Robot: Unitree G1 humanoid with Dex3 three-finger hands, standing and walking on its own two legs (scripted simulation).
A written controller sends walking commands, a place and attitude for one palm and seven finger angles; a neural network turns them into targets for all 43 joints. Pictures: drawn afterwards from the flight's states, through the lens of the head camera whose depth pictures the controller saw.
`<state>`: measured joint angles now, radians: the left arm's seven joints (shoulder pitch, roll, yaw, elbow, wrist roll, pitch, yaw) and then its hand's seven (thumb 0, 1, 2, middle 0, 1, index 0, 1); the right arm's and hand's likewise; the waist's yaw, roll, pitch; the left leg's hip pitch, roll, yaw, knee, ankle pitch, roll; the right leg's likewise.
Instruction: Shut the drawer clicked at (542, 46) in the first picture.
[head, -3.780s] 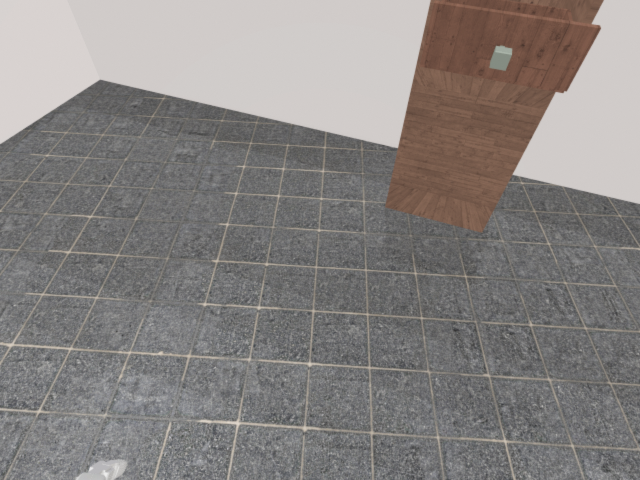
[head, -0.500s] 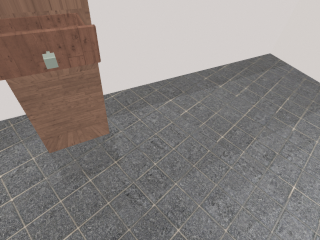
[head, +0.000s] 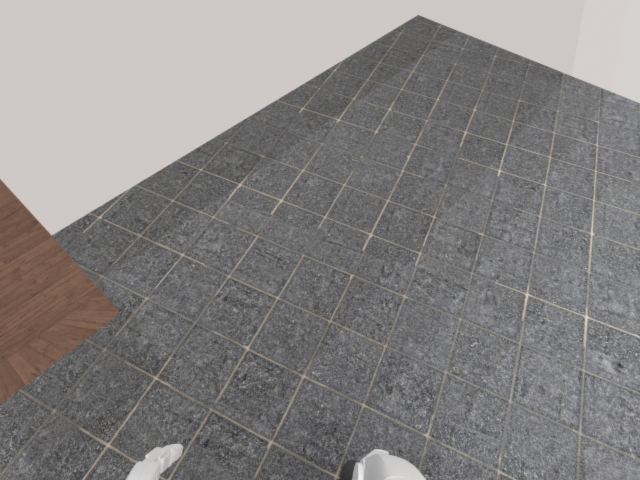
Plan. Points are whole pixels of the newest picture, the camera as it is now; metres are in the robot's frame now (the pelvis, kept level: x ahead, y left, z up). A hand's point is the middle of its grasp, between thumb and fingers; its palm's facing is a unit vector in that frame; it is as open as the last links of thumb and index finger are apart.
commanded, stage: turn to face it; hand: left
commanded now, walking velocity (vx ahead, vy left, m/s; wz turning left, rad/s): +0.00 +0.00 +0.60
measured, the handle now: out of the picture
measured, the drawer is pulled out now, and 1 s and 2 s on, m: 0.19 0.19 0.19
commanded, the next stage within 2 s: take the last steps up to it in 1.32 s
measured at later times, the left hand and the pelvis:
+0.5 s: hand out of the picture +0.09 +0.26 -0.16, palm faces +0.28 -0.94 -0.18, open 7.4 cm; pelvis +0.05 +0.05 +0.02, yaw +14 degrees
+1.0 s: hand out of the picture +0.07 +0.21 -0.12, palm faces +0.52 -0.81 -0.28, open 7.4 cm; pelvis +0.07 -0.02 +0.02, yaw +32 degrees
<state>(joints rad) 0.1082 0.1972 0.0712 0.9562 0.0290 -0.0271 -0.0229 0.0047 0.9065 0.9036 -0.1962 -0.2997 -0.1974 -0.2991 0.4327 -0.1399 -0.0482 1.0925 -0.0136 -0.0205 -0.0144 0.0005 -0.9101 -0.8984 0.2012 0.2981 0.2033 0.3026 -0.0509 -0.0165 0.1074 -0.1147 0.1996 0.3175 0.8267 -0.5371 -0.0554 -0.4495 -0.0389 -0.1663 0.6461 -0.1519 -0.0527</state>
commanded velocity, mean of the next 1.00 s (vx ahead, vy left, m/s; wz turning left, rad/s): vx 0.00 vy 0.00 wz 0.59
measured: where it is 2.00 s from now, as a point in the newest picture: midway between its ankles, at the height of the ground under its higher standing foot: outside the picture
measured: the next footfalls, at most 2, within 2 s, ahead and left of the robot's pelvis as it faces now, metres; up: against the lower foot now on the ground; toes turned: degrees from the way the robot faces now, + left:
left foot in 0.36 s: +0.10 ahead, +0.14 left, +0.00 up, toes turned +21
right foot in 0.94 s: +0.16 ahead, -0.10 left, +0.00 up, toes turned +28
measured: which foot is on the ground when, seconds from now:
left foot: up 0.00-0.34, down 0.36-0.94, up 0.96-1.00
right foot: down 0.00-0.36, up 0.38-0.92, down 0.94-1.00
